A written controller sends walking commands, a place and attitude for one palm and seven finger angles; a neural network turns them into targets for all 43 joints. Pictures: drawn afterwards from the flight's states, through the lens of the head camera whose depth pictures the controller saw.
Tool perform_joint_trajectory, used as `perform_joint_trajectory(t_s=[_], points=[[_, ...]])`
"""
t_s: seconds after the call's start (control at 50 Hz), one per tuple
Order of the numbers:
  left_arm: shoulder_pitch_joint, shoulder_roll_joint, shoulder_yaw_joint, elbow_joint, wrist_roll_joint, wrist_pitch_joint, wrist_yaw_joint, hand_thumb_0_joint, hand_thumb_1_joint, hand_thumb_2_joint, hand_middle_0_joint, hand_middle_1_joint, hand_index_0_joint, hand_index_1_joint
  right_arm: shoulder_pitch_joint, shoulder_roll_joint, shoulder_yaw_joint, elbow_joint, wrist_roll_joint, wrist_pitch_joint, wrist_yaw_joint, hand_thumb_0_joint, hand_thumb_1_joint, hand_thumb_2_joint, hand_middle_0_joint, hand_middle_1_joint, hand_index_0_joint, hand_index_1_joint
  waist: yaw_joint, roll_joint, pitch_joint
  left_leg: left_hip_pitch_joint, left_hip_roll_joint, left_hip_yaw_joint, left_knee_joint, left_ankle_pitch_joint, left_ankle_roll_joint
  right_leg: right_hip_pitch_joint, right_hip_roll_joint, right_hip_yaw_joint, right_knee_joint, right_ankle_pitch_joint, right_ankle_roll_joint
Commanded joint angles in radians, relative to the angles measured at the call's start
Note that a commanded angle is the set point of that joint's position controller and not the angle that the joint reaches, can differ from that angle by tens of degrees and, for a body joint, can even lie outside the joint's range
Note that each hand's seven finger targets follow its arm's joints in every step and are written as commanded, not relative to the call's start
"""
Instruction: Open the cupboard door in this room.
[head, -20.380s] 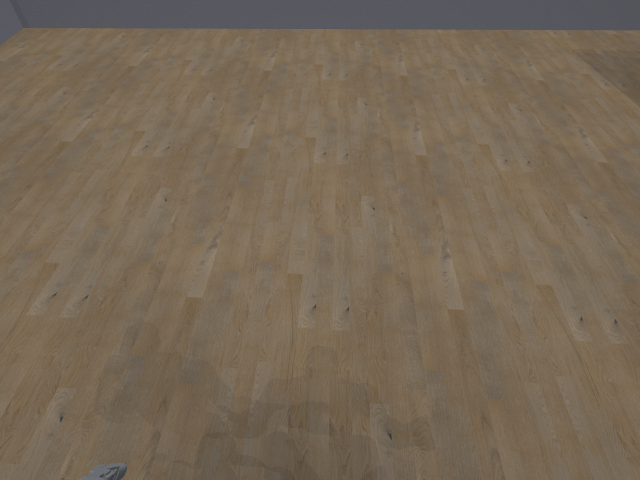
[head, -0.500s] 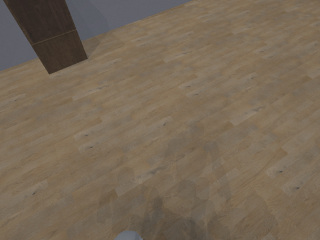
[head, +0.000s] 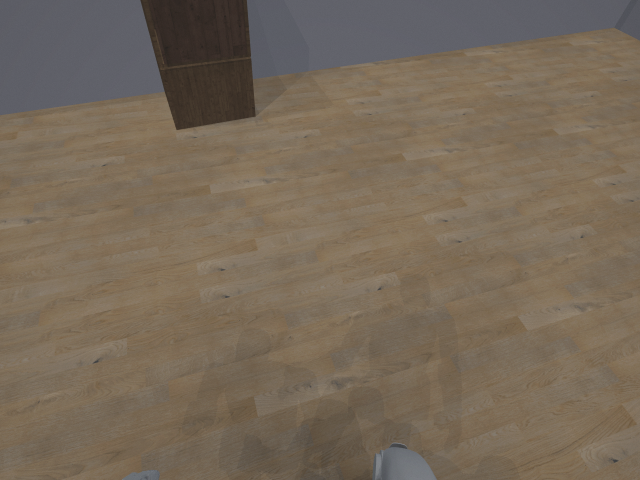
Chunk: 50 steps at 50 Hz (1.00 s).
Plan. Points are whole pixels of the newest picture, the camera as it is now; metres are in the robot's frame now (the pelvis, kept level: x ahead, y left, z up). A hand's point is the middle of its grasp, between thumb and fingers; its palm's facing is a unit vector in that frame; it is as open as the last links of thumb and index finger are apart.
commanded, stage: turn or walk to find it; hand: left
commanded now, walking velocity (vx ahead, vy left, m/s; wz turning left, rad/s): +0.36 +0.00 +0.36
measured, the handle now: out of the picture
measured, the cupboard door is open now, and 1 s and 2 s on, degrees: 0 0 0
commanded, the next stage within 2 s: stand and wait in 1.54 s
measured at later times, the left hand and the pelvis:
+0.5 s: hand (213, 473) +0.16 +0.15 -0.17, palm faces +0.24 -0.95 -0.21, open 7.3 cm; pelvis +0.21 -0.03 +0.00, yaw +12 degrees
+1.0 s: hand (198, 279) +0.48 +0.25 -0.16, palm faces +0.25 -0.95 -0.17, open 7.4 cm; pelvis +0.43 +0.05 +0.00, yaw +14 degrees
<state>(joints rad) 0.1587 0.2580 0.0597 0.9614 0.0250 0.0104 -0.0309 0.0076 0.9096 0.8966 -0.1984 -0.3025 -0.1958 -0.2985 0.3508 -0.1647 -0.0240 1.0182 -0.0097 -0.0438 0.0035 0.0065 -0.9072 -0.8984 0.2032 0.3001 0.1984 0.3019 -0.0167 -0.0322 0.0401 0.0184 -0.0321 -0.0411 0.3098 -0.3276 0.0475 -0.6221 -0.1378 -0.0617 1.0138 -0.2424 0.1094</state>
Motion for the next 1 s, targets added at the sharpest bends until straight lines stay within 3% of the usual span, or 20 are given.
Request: perform_joint_trajectory(t_s=[0.0, 0.06, 0.1, 0.12, 0.14, 0.16, 0.18, 0.22, 0.28, 0.32, 0.5, 0.56, 0.58, 0.6, 0.62, 0.66, 0.7, 0.74, 0.82, 0.98], points=[[-0.214, 0.044, -0.004, -0.152, -0.013, -0.041, -0.008, 0.0, 0.9, 0.9, -0.2, -0.3, -0.2, -0.3, 0.082, -0.196, -0.06, -0.014, -0.009, -0.026, -0.019, 0.0, -0.9, -0.9, 0.2, 0.3, 0.2, 0.3, -0.054, 0.165, 0.083, 0.018, 0.251, -0.175, -0.054, 0.524, 0.129, -0.089, 0.015, -0.02, -0.18, 0.019, -0.014], [-0.171, 0.037, 0.001, -0.147, -0.017, -0.048, -0.006, 0.0, 0.9, 0.9, -0.2, -0.3, -0.2, -0.3, 0.049, -0.212, -0.065, -0.004, -0.013, -0.025, -0.023, 0.0, -0.9, -0.9, 0.2, 0.3, 0.2, 0.3, -0.017, 0.182, 0.068, -0.065, 0.251, -0.167, -0.008, 0.612, 0.112, 0.118, 0.044, -0.036, -0.325, 0.009, -0.05], [0.033, 0.068, 0.01, -0.084, -0.012, -0.06, 0.0, 0.0, 0.9, 0.9, -0.2, -0.3, -0.2, -0.3, 0.033, -0.217, -0.068, 0.005, -0.009, -0.023, -0.023, 0.0, -0.9, -0.9, 0.2, 0.3, 0.2, 0.3, 0.077, 0.11, -0.023, -0.125, 0.197, -0.136, 0.207, 0.734, 0.074, 0.415, 0.1, -0.073, -0.441, 0.075, -0.073], [0.209, 0.112, 0.025, -0.033, -0.004, -0.075, 0.007, 0.0, 0.9, 0.9, -0.2, -0.3, -0.2, -0.3, 0.032, -0.203, -0.069, 0.001, -0.002, -0.027, -0.018, 0.0, -0.9, -0.9, 0.2, 0.3, 0.2, 0.3, 0.151, 0.03, -0.117, -0.249, 0.152, -0.114, 0.421, 0.662, 0.04, 0.687, 0.056, -0.024, -0.485, 0.124, -0.095], [0.367, 0.224, 0.055, 0.014, 0.012, -0.085, 0.026, 0.0, 0.9, 0.9, -0.2, -0.3, -0.2, -0.3, 0.085, -0.136, -0.056, -0.015, 0.012, -0.033, -0.01, 0.0, -0.9, -0.9, 0.2, 0.3, 0.2, 0.3, 0.188, -0.229, -0.272, -0.488, 0.013, -0.025, 0.764, 0.15, -0.007, 0.959, -0.242, 0.308, -0.545, 0.166, -0.18], [0.402, 0.266, 0.054, 0.03, -0.005, -0.081, 0.03, 0.0, 0.9, 0.9, -0.2, -0.3, -0.2, -0.3, 0.063, -0.114, -0.053, -0.046, 0.016, -0.032, -0.012, 0.0, -0.9, -0.9, 0.2, 0.3, 0.2, 0.3, 0.162, -0.227, -0.282, -0.597, -0.034, -0.029, 0.998, -0.259, -0.006, 0.928, -0.409, 0.572, -0.661, 0.219, -0.258], [0.297, 0.241, 0.056, 0.009, -0.008, -0.082, 0.03, 0.0, 0.9, 0.9, -0.2, -0.3, -0.2, -0.3, 0.031, -0.116, -0.057, -0.041, 0.01, -0.024, -0.006, 0.0, -0.9, -0.9, 0.2, 0.3, 0.2, 0.3, 0.146, -0.194, -0.213, -0.605, 0.038, -0.065, 1.1, -0.191, 0.003, 0.763, -0.394, 0.577, -0.722, -0.075, -0.274], [0.108, 0.122, 0.029, -0.027, -0.005, -0.081, 0.038, 0.0, 0.9, 0.9, -0.2, -0.3, -0.2, -0.3, -0.056, -0.093, -0.055, -0.047, -0.007, -0.003, 0.012, 0.0, -0.9, -0.9, 0.2, 0.3, 0.2, 0.3, 0.071, -0.066, -0.001, -0.635, 0.128, -0.045, 1.089, -0.026, 0.0, 0.468, -0.316, 0.377, -0.785, -0.291, -0.224], [0.052, 0.043, 0.006, -0.018, 0.004, -0.088, 0.04, 0.0, 0.9, 0.9, -0.2, -0.3, -0.2, -0.3, 0.011, -0.054, -0.051, -0.016, -0.018, 0.039, 0.02, 0.0, -0.9, -0.9, 0.2, 0.3, 0.2, 0.3, -0.006, -0.116, 0.028, -0.546, 0.137, -0.002, 0.971, 0.058, -0.036, 0.285, -0.221, 0.116, -0.831, -0.206, -0.169], [0.058, 0.043, 0.008, 0.0, 0.006, -0.094, 0.041, 0.0, 0.9, 0.9, -0.2, -0.3, -0.2, -0.3, 0.015, -0.045, -0.052, -0.015, -0.019, 0.048, 0.024, 0.0, -0.9, -0.9, 0.2, 0.3, 0.2, 0.3, -0.025, -0.116, 0.039, -0.537, 0.147, 0.029, 0.886, 0.094, -0.053, 0.259, -0.199, 0.041, -0.854, -0.171, -0.173], [0.236, 0.066, 0.006, 0.107, 0.003, -0.096, 0.038, 0.0, 0.9, 0.9, -0.2, -0.3, -0.2, -0.3, -0.248, -0.03, -0.034, -0.089, -0.014, 0.009, 0.044, 0.0, -0.9, -0.9, 0.2, 0.3, 0.2, 0.3, 0.063, -0.06, 0.055, -0.505, 0.137, 0.147, 0.363, 0.103, -0.05, 0.528, -0.208, -0.038, -0.788, 0.109, -0.216], [0.227, 0.079, 0.009, 0.118, -0.003, -0.085, 0.038, 0.0, 0.9, 0.9, -0.2, -0.3, -0.2, -0.3, -0.145, -0.068, -0.04, -0.058, -0.02, -0.007, 0.034, 0.0, -0.9, -0.9, 0.2, 0.3, 0.2, 0.3, -0.002, -0.031, -0.004, -0.251, 0.081, 0.206, 0.214, 0.114, -0.032, 0.497, -0.176, -0.109, -0.602, 0.249, -0.185], [0.226, 0.065, 0.002, 0.114, -0.009, -0.083, 0.035, 0.0, 0.9, 0.9, -0.2, -0.3, -0.2, -0.3, -0.02, -0.124, -0.055, -0.021, -0.024, -0.016, 0.025, 0.0, -0.9, -0.9, 0.2, 0.3, 0.2, 0.3, -0.059, 0.048, -0.084, -0.015, 0.101, 0.161, 0.155, 0.125, -0.007, 0.395, -0.121, -0.161, -0.372, 0.31, -0.15], [0.246, 0.006, -0.005, 0.092, -0.015, -0.081, 0.026, 0.0, 0.9, 0.9, -0.2, -0.3, -0.2, -0.3, 0.118, -0.251, -0.089, 0.01, -0.033, -0.02, 0.012, 0.0, -0.9, -0.9, 0.2, 0.3, 0.2, 0.3, -0.108, 0.315, -0.184, 0.212, 0.328, -0.176, 0.091, 0.11, 0.068, 0.155, 0.01, -0.203, -0.065, 0.003, -0.093], [0.181, 0.005, -0.018, 0.047, -0.011, -0.084, 0.026, 0.0, 0.9, 0.9, -0.2, -0.3, -0.2, -0.3, 0.197, -0.303, -0.097, 0.042, -0.02, -0.016, -0.001, 0.0, -0.9, -0.9, 0.2, 0.3, 0.2, 0.3, -0.138, 0.398, -0.194, 0.276, 0.463, -0.39, -0.013, 0.189, 0.15, -0.029, 0.068, -0.109, 0.144, -0.352, -0.083], [0.071, 0.003, -0.01, 0.04, -0.016, -0.08, 0.026, 0.0, 0.9, 0.9, -0.2, -0.3, -0.2, -0.3, 0.085, -0.249, -0.085, 0.027, -0.011, -0.014, -0.014, 0.0, -0.9, -0.9, 0.2, 0.3, 0.2, 0.3, -0.096, 0.178, -0.074, 0.12, 0.476, -0.313, -0.026, 0.232, 0.172, -0.111, -0.015, 0.005, 0.261, -0.241, -0.097], [0.091, -0.006, -0.006, 0.072, -0.004, -0.072, 0.015, 0.0, 0.9, 0.9, -0.2, -0.3, -0.2, -0.3, -0.006, -0.162, -0.06, 0.012, -0.012, -0.031, -0.013, 0.0, -0.9, -0.9, 0.2, 0.3, 0.2, 0.3, -0.033, 0.08, -0.008, -0.045, 0.398, -0.145, -0.06, 0.288, 0.104, -0.025, -0.05, 0.018, 0.205, -0.138, -0.086], [0.141, -0.04, -0.006, 0.084, 0.002, -0.05, 0.015, 0.0, 0.9, 0.9, -0.2, -0.3, -0.2, -0.3, -0.03, -0.129, -0.049, 0.015, -0.008, -0.041, -0.014, 0.0, -0.9, -0.9, 0.2, 0.3, 0.2, 0.3, 0.007, 0.123, 0.002, -0.124, 0.333, -0.037, -0.097, 0.29, 0.081, 0.033, -0.042, 0.009, 0.165, -0.058, -0.071], [0.116, -0.04, 0.005, 0.055, 0.005, -0.028, 0.008, 0.0, 0.9, 0.9, -0.2, -0.3, -0.2, -0.3, -0.022, -0.105, -0.052, 0.011, -0.002, -0.049, -0.018, 0.0, -0.9, -0.9, 0.2, 0.3, 0.2, 0.3, 0.03, 0.158, 0.045, -0.131, 0.296, 0.027, -0.145, 0.307, 0.089, -0.045, -0.044, 0.007, 0.122, 0.076, -0.045], [-0.116, -0.031, 0.0, -0.046, -0.005, -0.038, -0.005, 0.0, 0.9, 0.9, -0.2, -0.3, -0.2, -0.3, 0.054, -0.143, -0.065, 0.049, -0.014, -0.044, -0.024, 0.0, -0.9, -0.9, 0.2, 0.3, 0.2, 0.3, -0.016, 0.167, 0.082, -0.027, 0.311, 0.078, -0.086, 0.46, 0.091, 0.022, -0.005, -0.045, -0.306, 0.094, -0.074]])
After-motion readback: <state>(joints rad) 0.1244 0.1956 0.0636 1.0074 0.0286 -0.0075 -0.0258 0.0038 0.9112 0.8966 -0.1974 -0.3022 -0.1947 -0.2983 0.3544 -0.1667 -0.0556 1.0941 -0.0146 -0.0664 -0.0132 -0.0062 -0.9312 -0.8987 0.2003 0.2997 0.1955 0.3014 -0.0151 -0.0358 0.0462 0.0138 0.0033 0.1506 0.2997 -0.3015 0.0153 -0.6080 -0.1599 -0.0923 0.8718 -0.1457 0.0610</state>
